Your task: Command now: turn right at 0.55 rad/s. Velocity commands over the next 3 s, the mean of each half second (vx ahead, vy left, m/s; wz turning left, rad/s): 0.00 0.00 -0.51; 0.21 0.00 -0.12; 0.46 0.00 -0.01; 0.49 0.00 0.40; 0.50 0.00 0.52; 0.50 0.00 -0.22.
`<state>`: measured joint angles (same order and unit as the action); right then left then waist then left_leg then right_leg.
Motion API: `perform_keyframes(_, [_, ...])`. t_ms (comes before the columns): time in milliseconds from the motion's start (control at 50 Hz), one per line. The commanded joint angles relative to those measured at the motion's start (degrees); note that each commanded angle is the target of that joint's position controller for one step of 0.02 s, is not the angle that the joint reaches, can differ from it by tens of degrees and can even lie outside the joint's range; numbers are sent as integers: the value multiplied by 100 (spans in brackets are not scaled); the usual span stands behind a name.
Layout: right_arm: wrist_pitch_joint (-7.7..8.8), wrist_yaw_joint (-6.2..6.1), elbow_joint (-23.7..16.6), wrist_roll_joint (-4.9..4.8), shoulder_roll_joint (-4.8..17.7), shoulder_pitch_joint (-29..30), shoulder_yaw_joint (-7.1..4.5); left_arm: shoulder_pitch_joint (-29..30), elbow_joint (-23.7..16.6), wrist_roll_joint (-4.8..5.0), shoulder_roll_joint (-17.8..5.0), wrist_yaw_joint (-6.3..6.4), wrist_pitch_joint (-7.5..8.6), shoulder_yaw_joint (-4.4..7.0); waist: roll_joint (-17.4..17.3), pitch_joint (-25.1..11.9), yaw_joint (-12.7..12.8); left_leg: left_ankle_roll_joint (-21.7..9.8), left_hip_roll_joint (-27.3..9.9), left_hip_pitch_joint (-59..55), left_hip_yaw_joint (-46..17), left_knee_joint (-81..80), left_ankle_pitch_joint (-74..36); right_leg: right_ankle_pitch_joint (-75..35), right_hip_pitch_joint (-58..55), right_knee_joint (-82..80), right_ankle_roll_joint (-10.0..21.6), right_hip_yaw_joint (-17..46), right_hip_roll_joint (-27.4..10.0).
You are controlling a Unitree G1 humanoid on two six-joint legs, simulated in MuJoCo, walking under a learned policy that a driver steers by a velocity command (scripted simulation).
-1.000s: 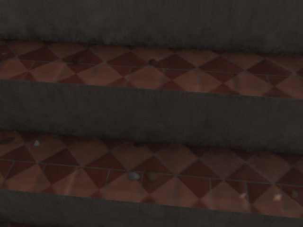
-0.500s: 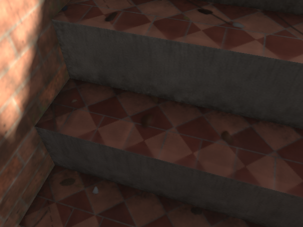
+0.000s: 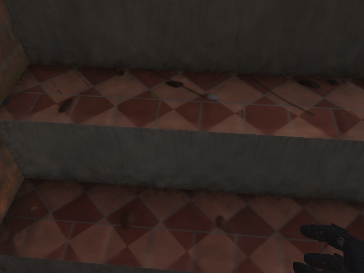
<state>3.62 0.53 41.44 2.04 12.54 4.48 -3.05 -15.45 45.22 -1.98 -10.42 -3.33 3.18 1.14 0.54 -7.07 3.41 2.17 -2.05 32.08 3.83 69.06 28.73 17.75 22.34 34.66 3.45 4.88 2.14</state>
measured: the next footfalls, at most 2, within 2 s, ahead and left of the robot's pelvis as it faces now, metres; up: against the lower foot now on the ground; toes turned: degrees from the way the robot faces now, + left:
left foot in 0.20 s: +0.04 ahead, +0.14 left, +0.00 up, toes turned -9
right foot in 0.52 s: -0.01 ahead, -0.08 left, +0.00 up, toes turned -16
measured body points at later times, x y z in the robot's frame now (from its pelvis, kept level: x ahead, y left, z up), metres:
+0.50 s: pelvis -0.01 +0.06 -0.01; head +0.01 +0.07 +0.44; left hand +0.24 +0.23 -0.10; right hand +0.08 -0.16 -0.11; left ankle +0.00 +0.15 -0.73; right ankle -0.04 -0.08 -0.71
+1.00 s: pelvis +0.05 +0.00 +0.00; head +0.06 +0.01 +0.45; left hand +0.23 +0.22 -0.11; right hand +0.06 -0.25 -0.12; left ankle +0.00 +0.15 -0.72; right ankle -0.04 -0.07 -0.73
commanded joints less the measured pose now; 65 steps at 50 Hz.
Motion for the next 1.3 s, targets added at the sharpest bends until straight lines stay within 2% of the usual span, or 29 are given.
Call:
perform_keyframes(20, [178,-19,-831,23,309,862,-35,82,-583,-58,-770,139,-231,186,-14,-525,127,-322,419,2033,-646,1878,34,-4511,-1700,-523,1666,1986,-1400])
perform_keyframes(80, [234,-34,-960,-20,217,102,120,750,-1005,74,-709,207,-365,113,227,-787,-253,-352,165,1894,-918,1334,226,-3882,-1275,-570,1416,1943,-1447])
perform_keyframes(120, [141,104,-726,172,-17,-788,161,1447,-1379,84,-1015,346,-113,203,231,-656,-702,-144,34,-134,-436,-600,-234,-4026,-45,-687,1033,1236,-1046])
perform_keyframes(160, [21,182,-422,-98,57,-2092,141,1902,-1488,-65,-1131,440,-211,267,581,-609,-880,0,160,-1637,-672,-2477,-1871,-3653,525,-711,1045,1446,-898])
perform_keyframes(200, [33,38,-417,-219,232,-2056,2,1409,-1166,74,-895,307,-342,349,364,-319,-672,-11,476,-1973,-352,-4200,-2962,-1657,370,-458,1018,1661,-538])
perform_keyframes(220, [106,-68,-442,-50,830,-2239,-142,1025,-1187,149,-475,182,-363,324,-304,-663,-354,-817,-424,-2582,-1290,-3696,-5414,-370,933,1078,349,1068,-2])
perform_keyframes(240, [48,-20,-642,-59,1246,-2020,-259,319,-1051,60,-307,141,-335,265,-1673,-1004,-130,-2522,-1995,-3284,-3285,-3931,-7234,1478,2140,3044,-406,493,672])
perform_keyframes(260, [108,31,-706,72,1327,-2094,-328,236,-889,54,-560,171,-326,312,-1636,-950,-292,-3148,-2686,-2883,-4202,-4201,-6996,2042,2796,6055,-850,558,527])
perform_keyframes(280, [181,191,-624,28,1102,-1782,-203,343,-810,223,-718,225,-359,350,-1108,-657,-98,-2913,-2401,-2313,-3927,-4209,-5633,1306,3301,7915,-795,815,452])
perform_keyframes(320, [106,351,-789,-44,-66,-816,316,1417,-1069,110,-981,461,-405,413,-137,-215,-24,-2198,-1427,-1501,-2422,-4400,-3700,420,3509,7641,-632,747,426])
perform_keyframes(400, [410,537,-1133,-490,-441,-121,626,1063,-812,115,-540,136,-224,300,-183,-108,260,-939,-641,-1091,-935,-4291,-3035,1222,1535,3926,-1387,-133,-448])
perform_keyframes(460, [-32,699,-151,-441,920,-2143,33,1304,-586,124,-222,-92,-299,141,-650,750,-373,-1155,-463,-1643,-967,-4743,-1258,174,318,-613,-1107,-1036,-305])
perform_keyframes(480, [-119,721,-99,-314,970,-2682,-60,1693,-756,-1,-591,-52,-314,240,-1020,372,-762,-1372,-978,-1980,-1626,-4926,-1427,27,-55,740,-789,-1072,-127])
perform_keyframes(500, [-116,727,-263,-379,873,-2106,-9,1296,-878,1,-778,142,-225,284,-652,83,-345,-1561,-1398,-2514,-2037,-4616,-1607,-643,414,326,-574,-460,-513])
perform_keyframes(540, [43,661,-606,-319,-259,-1555,386,1528,-1040,250,-581,290,-63,159,-391,28,-370,-1320,-1389,-2526,-1942,-4251,-2168,-1568,262,-357,-118,163,-836])
perform_keyframes(580, [136,476,-644,-144,40,-1661,229,2050,-1231,324,-543,300,-4,108,-34,-36,-634,-778,-562,-2305,-802,-3907,-1544,-1136,439,-287,528,175,-764])
perform_keyframes(720, [90,528,-380,70,169,-1925,57,1131,-498,54,-952,151,-213,302,16,598,-394,-989,-430,-1541,-641,-4063,88,1593,267,-1270,1176,679,-759])
perform_keyframes(780, [89,546,-214,115,-3,-1914,144,1044,-457,-4,-833,114,-337,277,70,294,-309,-1131,-377,-1738,-589,-4138,-903,496,-120,-1466,1375,673,-793])
perform_keyframes(920, [-121,584,286,27,619,-2093,40,410,-390,-110,-645,139,-388,436,-307,16,-149,-2017,-978,-2093,-870,-4794,-2924,-1104,-352,-271,1100,-617,-171])
perform_keyframes(940, [87,-143,17,-478,359,-1085,52,-18,-364,49,-242,370,36,300,-464,362,134,-1358,-266,-2259,-408,-4064,-3890,-2210,-793,-863,257,-263,-568])
perform_keyframes(980, [273,-410,92,-469,281,-1427,139,-153,-317,27,-604,537,45,282,483,-343,8,-1176,-269,-1658,-270,-3032,-4775,-3948,-2134,-675,158,-59,-613])
perform_keyframes(1040, [369,-156,66,-408,163,-1220,119,-802,-186,-130,-1032,712,6,409,906,-354,287,-920,217,-74,84,-1296,-2225,-6572,-3167,-1098,980,715,-1435])
perform_keyframes(1100, [302,-77,-14,-333,33,-1388,205,607,-345,-96,-1146,683,29,369,743,-140,-555,-887,488,-932,79,-3931,-1098,-10426,-2688,-321,869,-292,-1079])
perform_keyframes(1140, [266,-250,764,-177,409,-3125,77,811,-400,73,-913,694,23,438,-144,-274,-1250,-1111,-93,-3268,-502,-5645,-4035,-6647,-765,2092,335,-460,-691])
perform_keyframes(1160, [209,-373,1132,-47,788,-3701,-49,1057,-585,178,-336,575,126,357,-2128,-231,-1427,-1780,-1304,-5044,-1539,-5166,-8155,5,2131,4818,-205,-1144,337])
perform_keyframes(1180, [211,-444,942,332,986,-2953,-124,682,-688,164,148,609,129,275,-1785,-85,-872,-2173,-1710,-4965,-1191,-4405,-9219,1195,3503,7863,-136,-229,371])
perform_keyframes(1200, [211,-491,726,379,1147,-2666,-245,528,-1016,179,190,618,114,280,-1424,-64,-623,-2106,-1848,-4978,-1056,-4512,-7836,1477,4439,8865,17,423,408])
perform_keyframes(1260, [295,-273,637,219,851,-1848,-179,1445,-1896,-28,-126,635,-34,209,-301,860,-25,-1335,-1541,-3558,184,-5761,-5334,1857,5068,8559,296,13,267])
perform_keyframes(1300, [525,-227,748,-28,1058,-2065,-243,1804,-2229,-107,-197,743,-340,225,-1156,1103,-148,-1545,-2089,-3451,-335,-6564,-3297,2081,5742,9286,310,34,-120])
